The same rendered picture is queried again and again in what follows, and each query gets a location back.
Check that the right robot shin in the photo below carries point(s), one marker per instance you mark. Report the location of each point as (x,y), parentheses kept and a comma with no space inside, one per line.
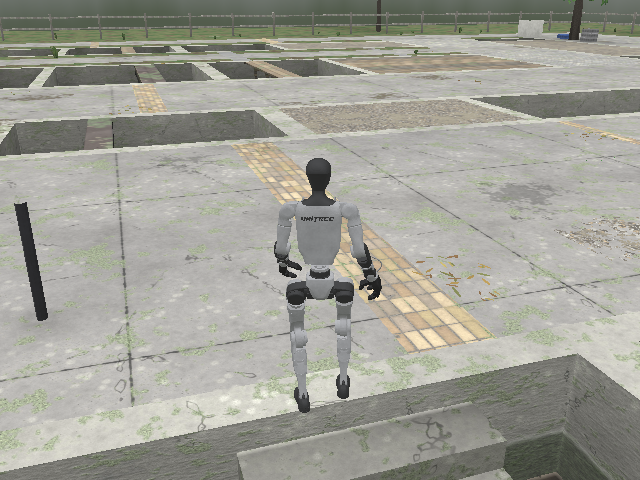
(343,352)

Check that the robot left forearm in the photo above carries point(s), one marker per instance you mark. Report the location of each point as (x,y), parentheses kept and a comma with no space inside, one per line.
(282,260)

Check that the robot left upper arm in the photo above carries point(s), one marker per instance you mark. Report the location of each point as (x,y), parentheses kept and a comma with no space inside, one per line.
(286,212)

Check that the left robot hand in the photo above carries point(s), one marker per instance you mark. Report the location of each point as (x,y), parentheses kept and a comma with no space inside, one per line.
(286,273)

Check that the robot right upper arm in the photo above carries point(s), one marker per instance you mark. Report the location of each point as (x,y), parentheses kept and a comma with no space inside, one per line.
(351,212)

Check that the robot left thigh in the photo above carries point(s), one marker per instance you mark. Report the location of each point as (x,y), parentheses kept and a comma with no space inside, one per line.
(296,293)

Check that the robot right forearm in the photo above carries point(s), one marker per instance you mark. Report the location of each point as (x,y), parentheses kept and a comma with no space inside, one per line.
(367,266)

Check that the right robot hand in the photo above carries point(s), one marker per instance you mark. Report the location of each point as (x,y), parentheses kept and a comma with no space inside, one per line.
(375,285)

